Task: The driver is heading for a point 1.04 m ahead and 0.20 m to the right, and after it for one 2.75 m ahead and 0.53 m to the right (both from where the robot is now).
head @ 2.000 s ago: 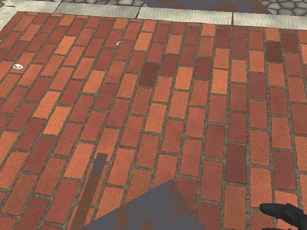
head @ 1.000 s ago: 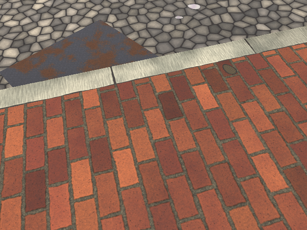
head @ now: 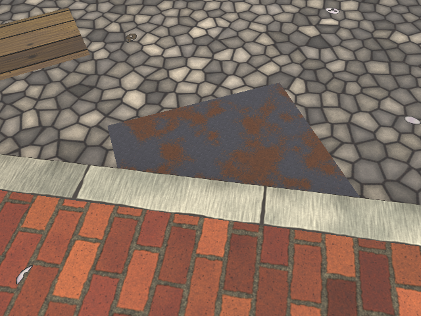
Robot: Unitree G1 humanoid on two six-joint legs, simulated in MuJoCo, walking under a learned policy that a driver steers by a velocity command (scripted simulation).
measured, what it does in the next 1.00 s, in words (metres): walks ahead, turning right: left foot, then right foot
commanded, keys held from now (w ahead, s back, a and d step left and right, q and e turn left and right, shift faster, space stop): w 0.04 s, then w+e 0.80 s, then w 0.04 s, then w+q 0.12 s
